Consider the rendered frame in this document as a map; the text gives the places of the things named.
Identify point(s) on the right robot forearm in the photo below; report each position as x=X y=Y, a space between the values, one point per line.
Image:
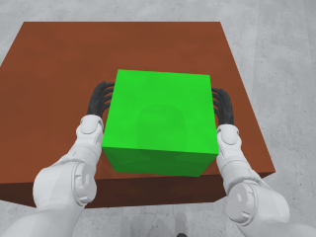
x=231 y=162

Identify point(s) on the carton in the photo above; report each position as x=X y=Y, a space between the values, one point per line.
x=161 y=123

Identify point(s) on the left robot forearm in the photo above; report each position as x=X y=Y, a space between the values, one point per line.
x=87 y=147

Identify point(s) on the right robot upper arm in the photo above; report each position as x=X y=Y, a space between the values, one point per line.
x=260 y=212

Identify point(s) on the left robot upper arm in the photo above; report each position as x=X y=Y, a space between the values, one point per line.
x=61 y=193

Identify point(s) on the robot right hand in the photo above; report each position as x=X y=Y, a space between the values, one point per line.
x=225 y=111

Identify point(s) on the pedestal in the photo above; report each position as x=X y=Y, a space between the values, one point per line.
x=48 y=77

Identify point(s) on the robot left hand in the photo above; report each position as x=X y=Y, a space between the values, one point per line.
x=97 y=103

